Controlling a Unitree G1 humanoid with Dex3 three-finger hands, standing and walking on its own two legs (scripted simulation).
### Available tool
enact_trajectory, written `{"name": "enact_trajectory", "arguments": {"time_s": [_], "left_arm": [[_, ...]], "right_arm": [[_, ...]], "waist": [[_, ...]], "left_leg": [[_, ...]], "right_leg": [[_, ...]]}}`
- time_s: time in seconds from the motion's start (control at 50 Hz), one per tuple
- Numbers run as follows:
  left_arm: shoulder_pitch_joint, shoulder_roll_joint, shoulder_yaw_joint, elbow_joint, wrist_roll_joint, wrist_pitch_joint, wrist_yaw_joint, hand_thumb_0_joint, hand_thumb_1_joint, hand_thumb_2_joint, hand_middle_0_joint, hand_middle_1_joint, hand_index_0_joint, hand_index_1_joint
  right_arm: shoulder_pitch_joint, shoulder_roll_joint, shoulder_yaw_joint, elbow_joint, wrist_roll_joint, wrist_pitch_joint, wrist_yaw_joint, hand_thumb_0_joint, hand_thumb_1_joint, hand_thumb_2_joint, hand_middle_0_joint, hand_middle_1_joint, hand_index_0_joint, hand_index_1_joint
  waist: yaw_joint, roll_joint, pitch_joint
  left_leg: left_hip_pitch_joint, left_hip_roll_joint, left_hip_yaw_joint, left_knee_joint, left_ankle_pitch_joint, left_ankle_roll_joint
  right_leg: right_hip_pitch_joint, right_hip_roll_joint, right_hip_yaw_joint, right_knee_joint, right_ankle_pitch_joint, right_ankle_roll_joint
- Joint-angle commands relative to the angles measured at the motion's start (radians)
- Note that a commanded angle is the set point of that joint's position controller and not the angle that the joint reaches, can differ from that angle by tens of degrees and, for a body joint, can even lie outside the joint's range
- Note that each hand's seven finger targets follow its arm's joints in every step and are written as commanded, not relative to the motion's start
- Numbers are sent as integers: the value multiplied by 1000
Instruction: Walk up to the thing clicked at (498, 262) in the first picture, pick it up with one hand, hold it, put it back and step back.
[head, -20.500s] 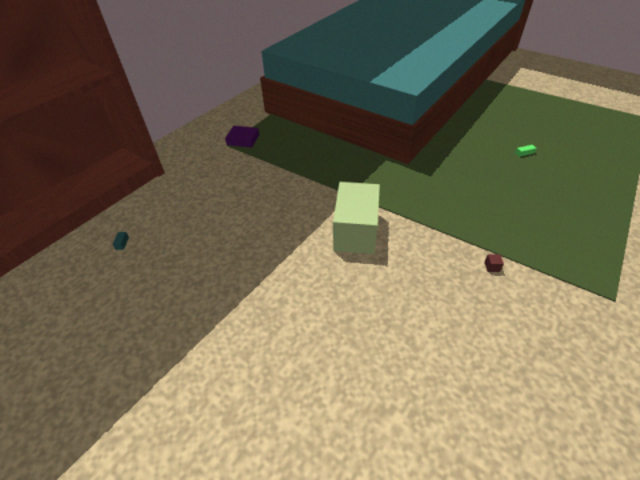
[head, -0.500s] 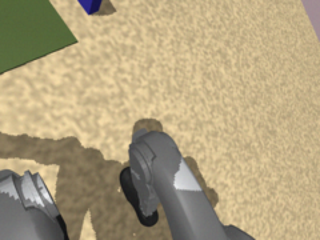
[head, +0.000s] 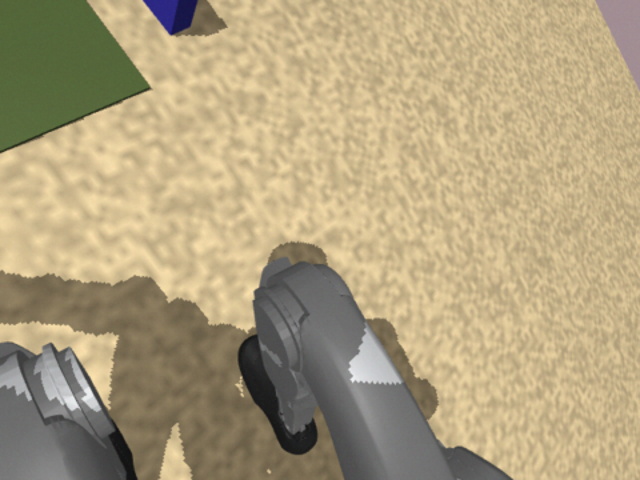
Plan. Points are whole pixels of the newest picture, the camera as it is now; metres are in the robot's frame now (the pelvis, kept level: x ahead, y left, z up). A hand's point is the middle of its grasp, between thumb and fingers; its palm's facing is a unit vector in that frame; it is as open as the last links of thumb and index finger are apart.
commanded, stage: close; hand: left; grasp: from above
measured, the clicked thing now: out of the picture +0.40 +0.37 -0.30
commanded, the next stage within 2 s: settle in 0.14 s
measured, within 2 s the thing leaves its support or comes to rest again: leaves its support in 0.62 s
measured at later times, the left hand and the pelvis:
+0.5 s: hand out of the picture +0.39 +0.37 -0.25, palm faces -0.21 -0.37 -0.90, open 7.9 cm; pelvis +0.00 +0.00 +0.00, yaw +0 degrees
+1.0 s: hand out of the picture +0.39 +0.37 -0.18, palm faces -0.20 -0.34 -0.92, open 7.8 cm; pelvis +0.01 +0.00 +0.01, yaw +3 degrees
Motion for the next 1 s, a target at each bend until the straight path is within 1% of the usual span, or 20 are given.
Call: {"name": "enact_trajectory", "arguments": {"time_s": [0.0, 0.06, 0.16, 0.2, 0.22, 0.24, 0.28, 0.4, 0.54, 0.58, 0.62, 0.72, 0.76, 0.8, 0.82, 0.84, 0.86, 0.9, 0.96, 0.98], "left_arm": [[-173, 214, -40, -118, 17, 7, 52, 0, 549, 332, -947, -419, -967, -396], [-184, 201, -50, -115, 6, 5, 46, 0, 598, 309, -985, -400, -1006, -376], [-203, 209, -50, -128, -2, 7, 43, 0, 636, 307, -1026, -368, -1041, -350], [-185, 207, -45, -110, -7, 11, 40, 0, 654, 306, -1033, -369, -1050, -349], [-176, 211, -37, -103, -12, 10, 39, 0, 657, 299, -1039, -353, -1054, -335], [-188, 212, -47, -116, -5, 10, 38, 0, 664, 319, -1076, -433, -1107, -401], [-180, 217, -39, -108, -5, 10, 35, 0, 744, 427, -1126, -505, -1155, -475], [-175, 199, -49, -125, -21, 18, 6, 0, 832, 450, -1194, -510, -1221, -482], [-213, 206, -44, -259, 0, 32, -4, 0, 847, 438, -1211, -475, -1235, -451], [-257, 177, -49, -361, -1, 39, 1, 0, 852, 416, -1218, -451, -1243, -426], [-223, 129, -75, -350, -6, 56, -6, 0, 859, 380, -1228, -421, -1253, -394], [-168, 69, -79, -471, -32, 97, -52, 0, 831, 347, -1202, -363, -1225, -338], [-150, 40, -93, -497, -37, 117, -78, 0, 801, 337, -1179, -362, -1203, -336], [-137, 11, -102, -504, -33, 129, -104, 0, 778, 328, -1160, -352, -1183, -326], [-129, 14, -91, -496, -25, 136, -107, 0, 763, 329, -1147, -361, -1172, -334], [-140, -8, -100, -513, -20, 139, -115, 0, 757, 352, -1145, -363, -1167, -339], [-119, -37, -111, -488, -18, 148, -122, 0, 751, 360, -1138, -378, -1163, -352], [-119, -31, -87, -482, -10, 153, -121, 0, 745, 386, -1135, -391, -1156, -367], [-153, -42, -109, -467, -7, 151, -129, 0, 743, 437, -1150, -427, -1165, -412], [-163, -29, -98, -484, -2, 151, -132, 0, 752, 412, -1145, -430, -1167, -407]], "right_arm": [[182, -327, -86, 21, 13, -11, -4, 0, -900, -902, 199, 300, 199, 300], [184, -334, -89, 24, 10, -12, -4, 0, -900, -902, 199, 300, 199, 300], [192, -328, -85, 32, 12, -14, -4, 0, -900, -903, 199, 300, 199, 300], [197, -336, -87, 18, 10, -14, -4, 0, -900, -902, 199, 300, 199, 300], [192, -341, -91, 23, 16, -15, -5, 0, -898, -901, 200, 300, 199, 300], [200, -339, -87, 20, 13, -14, -4, 0, -919, -905, 200, 300, 200, 300], [203, -336, -89, 24, 15, -13, -6, 0, -917, -905, 200, 300, 200, 300], [200, -333, -88, 21, 22, -8, -5, 0, -916, -904, 200, 300, 200, 300], [229, -320, -115, 30, 33, 8, -3, 0, -910, -902, 200, 300, 200, 300], [206, -321, -134, -8, 42, 10, -5, 0, -908, -902, 200, 300, 200, 300], [199, -311, -146, 4, 48, 17, -5, 0, -909, -902, 200, 300, 200, 300], [232, -280, -191, 7, 72, 47, -8, 0, -903, -899, 200, 300, 200, 300], [239, -270, -202, 14, 86, 58, -11, 0, -902, -898, 200, 300, 200, 300], [253, -267, -216, 20, 91, 68, -14, 0, -899, -896, 200, 300, 200, 300], [257, -264, -218, 21, 97, 75, -19, 0, -899, -895, 200, 300, 200, 300], [264, -257, -225, 26, 96, 76, -18, 0, -897, -895, 200, 300, 200, 300], [268, -253, -229, 29, 100, 79, -21, 0, -895, -894, 200, 300, 200, 300], [276, -254, -238, 38, 106, 84, -26, 0, -897, -895, 200, 300, 200, 300], [262, -241, -246, 41, 105, 81, -39, 0, -902, -899, 200, 300, 200, 300], [268, -238, -248, 46, 108, 84, -45, 0, -900, -898, 200, 300, 200, 300]], "waist": [[-60, 493, -561], [-77, 486, -565], [-65, 501, -562], [-74, 482, -576], [-62, 482, -570], [-67, 485, -583], [-62, 493, -581], [-54, 515, -588], [-24, 596, -670], [-5, 639, -727], [1, 658, -694], [60, 642, -830], [75, 634, -838], [73, 603, -847], [87, 577, -864], [76, 560, -874], [87, 544, -851], [95, 502, -865], [95, 479, -838], [101, 471, -845]], "left_leg": [[444, 39, 109, -241, 94, 21], [453, 42, 101, -241, 94, 21], [458, 41, 105, -237, 111, 19], [449, 40, 106, -229, 116, 25], [437, 42, 106, -235, 107, 23], [448, 40, 106, -230, 119, 26], [438, 39, 113, -228, 112, 26], [453, 43, 107, -244, 133, 19], [502, 43, 122, -262, 145, 13], [548, 46, 119, -283, 153, 5], [531, 42, 124, -302, 107, 4], [532, 32, 155, -304, 157, 15], [524, 27, 163, -307, 179, 15], [504, 22, 173, -300, 196, 19], [486, 20, 180, -293, 206, 24], [481, 16, 180, -289, 215, 27], [462, 12, 189, -297, 201, 29], [444, 10, 191, -292, 189, 37], [406, 0, 208, -316, 123, 42], [411, -2, 210, -312, 117, 42]], "right_leg": [[273, 5, -67, -243, 186, -44], [269, 6, -71, -239, 188, -43], [264, -3, -72, -234, 204, -42], [284, 3, -67, -245, 211, -40], [280, 3, -70, -245, 202, -42], [286, 1, -70, -245, 215, -40], [290, 3, -63, -253, 202, -42], [278, 0, -75, -229, 224, -46], [266, -1, -65, -225, 231, -53], [257, 0, -63, -219, 238, -60], [219, -2, -55, -224, 195, -64], [242, 3, -26, -243, 235, -68], [216, 2, -26, -236, 250, -69], [223, 4, -16, -236, 268, -68], [236, 9, -10, -246, 282, -67], [225, 3, -9, -239, 288, -66], [220, 6, -2, -249, 277, -66], [223, 6, 4, -260, 261, -64], [222, 6, 27, -288, 182, -66], [209, 3, 30, -292, 167, -66]]}}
